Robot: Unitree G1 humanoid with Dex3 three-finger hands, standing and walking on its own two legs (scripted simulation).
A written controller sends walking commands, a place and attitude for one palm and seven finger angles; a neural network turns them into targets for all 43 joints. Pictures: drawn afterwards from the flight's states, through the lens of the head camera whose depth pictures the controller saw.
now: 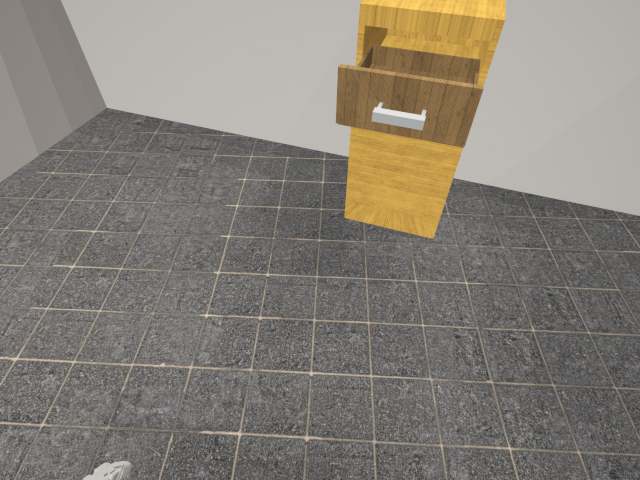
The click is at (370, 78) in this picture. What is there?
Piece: drawer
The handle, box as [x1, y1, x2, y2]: [372, 102, 426, 129]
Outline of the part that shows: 373,110 373,121 417,129 422,129 426,110 423,109 422,113 418,115 383,109 381,107 381,102 379,102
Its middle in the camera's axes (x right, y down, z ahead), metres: +0.20 -0.32 +0.99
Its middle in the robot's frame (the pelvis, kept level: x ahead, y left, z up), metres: +0.96 -0.16 -0.03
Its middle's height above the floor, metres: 0.74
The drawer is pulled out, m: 0.30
